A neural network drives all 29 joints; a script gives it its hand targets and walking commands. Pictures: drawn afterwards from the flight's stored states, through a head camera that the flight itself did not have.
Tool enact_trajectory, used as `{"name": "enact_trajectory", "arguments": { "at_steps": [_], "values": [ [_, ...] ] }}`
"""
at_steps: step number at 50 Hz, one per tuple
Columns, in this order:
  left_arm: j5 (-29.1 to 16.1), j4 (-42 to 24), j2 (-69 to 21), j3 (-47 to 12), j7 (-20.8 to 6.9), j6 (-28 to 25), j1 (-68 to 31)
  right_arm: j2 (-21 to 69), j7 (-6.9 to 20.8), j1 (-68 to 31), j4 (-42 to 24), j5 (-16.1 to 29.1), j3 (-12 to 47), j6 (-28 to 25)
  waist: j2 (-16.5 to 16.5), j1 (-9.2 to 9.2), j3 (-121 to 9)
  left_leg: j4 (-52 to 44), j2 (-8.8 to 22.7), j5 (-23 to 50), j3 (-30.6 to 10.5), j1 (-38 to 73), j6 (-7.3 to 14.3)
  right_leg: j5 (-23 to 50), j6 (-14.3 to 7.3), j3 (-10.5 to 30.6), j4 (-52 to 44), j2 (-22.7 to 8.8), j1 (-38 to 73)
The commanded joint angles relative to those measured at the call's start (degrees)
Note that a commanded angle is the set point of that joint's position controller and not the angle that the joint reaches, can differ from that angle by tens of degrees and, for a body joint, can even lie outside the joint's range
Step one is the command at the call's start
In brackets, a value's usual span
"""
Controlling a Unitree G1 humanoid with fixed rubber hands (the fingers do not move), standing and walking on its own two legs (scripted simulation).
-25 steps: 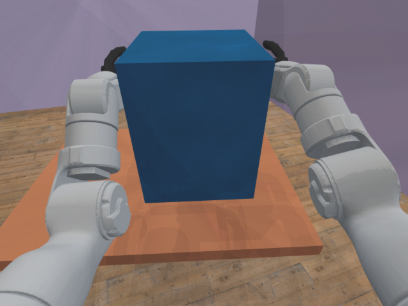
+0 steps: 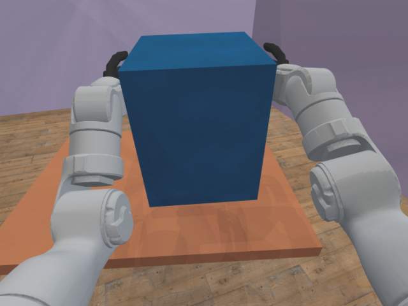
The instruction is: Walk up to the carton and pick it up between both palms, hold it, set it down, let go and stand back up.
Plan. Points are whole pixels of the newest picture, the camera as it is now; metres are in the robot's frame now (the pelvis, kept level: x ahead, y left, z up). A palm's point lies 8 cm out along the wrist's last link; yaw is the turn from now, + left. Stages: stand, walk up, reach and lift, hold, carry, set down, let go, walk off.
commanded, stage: hold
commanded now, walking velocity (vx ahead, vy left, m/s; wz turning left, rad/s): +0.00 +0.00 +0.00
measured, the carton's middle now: (198, 116) +0.36 +0.00 +0.27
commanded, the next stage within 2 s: set down in 0.98 s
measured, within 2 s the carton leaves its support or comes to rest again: neither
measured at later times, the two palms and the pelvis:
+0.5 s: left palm (113, 88) +0.37 +0.15 +0.32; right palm (277, 80) +0.36 -0.14 +0.33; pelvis +0.00 +0.00 +0.00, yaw +0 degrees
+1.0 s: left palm (112, 90) +0.37 +0.15 +0.32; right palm (274, 81) +0.37 -0.14 +0.33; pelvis +0.00 +0.00 +0.00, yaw +0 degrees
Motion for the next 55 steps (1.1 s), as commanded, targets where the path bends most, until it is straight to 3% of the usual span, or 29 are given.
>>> {"name": "enact_trajectory", "arguments": {
  "at_steps": [1,8,19,23,30,32,39,40,48,55],
  "values": [
    [-9.0,-11.0,-37.4,-18.1,-8.2,-5.8,-50.9,39.2,8.3,-44.7,-23.8,9.1,4.2,-1.7,3.3,-2.06,-18.5,-0.6,-5.9,18.2,0.7,9.9,-2.8,14.3,2.4,1.8,-0.4,4.8,4.6],
    [-7.4,-7.3,-35.0,-14.5,-8.3,-6.3,-52.2,42.2,8.5,-47.4,-21.6,8.8,5.5,-1.9,-0.2,1.0,-17.2,-1.8,-6.3,13.9,1.2,8.0,-0.6,10.9,3.2,2.1,-1.0,4.2,3.5],
    [-8.3,-5.5,-34.9,-14.5,-8.6,-6.7,-52.2,41.6,8.0,-47.7,-22.0,8.0,4.0,-2.6,0.0,-0.3,-19.0,-1.5,-6.5,12.7,1.5,8.8,-0.5,11.4,3.3,2.1,-1.3,4.0,3.2],
    [-8.7,-6.8,-36.3,-16.1,-8.6,-6.8,-52.2,40.5,8.1,-46.7,-22.0,7.8,3.3,-2.8,2.5,-1.22,-18.6,-1.4,-6.2,13.4,1.2,8.9,-1.5,10.6,2.7,1.9,-1.2,4.1,2.8],
    [-8.5,-7.6,-37.2,-16.4,-8.2,-6.7,-51.6,39.9,8.7,-46.9,-21.8,7.8,3.7,-3.1,2.5,-0.67,-17.9,-1.5,-5.7,15.5,0.8,8.8,-1.9,10.5,2.3,1.7,-0.9,4.6,3.1],
    [-9.4,-10.0,-38.6,-18.2,-7.8,-6.8,-52.4,39.8,8.9,-47.5,-23.4,8.4,3.8,-3.4,4.0,-1.15,-19.8,-0.9,-5.5,17.4,0.7,9.4,-2.5,11.1,2.0,1.5,-0.5,5.1,3.5],
    [-9.0,-10.5,-37.6,-17.8,-7.4,-6.5,-52.0,40.2,9.3,-46.0,-21.9,8.6,4.5,-3.0,3.5,-0.49,-19.2,-1.1,-5.5,16.9,0.7,8.9,-2.1,10.4,2.1,1.7,-0.4,5.0,3.7],
    [-8.8,-9.0,-34.2,-15.7,-7.4,-6.4,-52.7,40.7,9.1,-47.0,-21.8,9.5,5.2,-2.3,1.4,0.78,-18.8,-1.0,-6.0,14.8,0.6,8.0,-1.3,10.1,3.4,2.0,-1.2,4.6,3.1],
    [-10.2,-9.3,-35.9,-16.9,-7.6,-6.1,-52.7,40.4,8.4,-47.7,-24.0,10.5,5.2,-1.7,2.1,-0.23,-21.0,-0.4,-6.1,15.8,0.8,8.5,-1.6,13.1,3.6,2.3,-0.7,4.7,3.3],
    [-9.8,-5.6,-33.9,-13.9,-8.7,-9.1,-57.5,41.1,8.6,-51.5,-21.2,7.2,2.1,-4.6,0.8,-0.34,-18.5,-1.1,-6.5,13.7,0.5,8.6,-1.0,10.0,3.5,1.7,-1.8,4.1,1.3]
  ]
}}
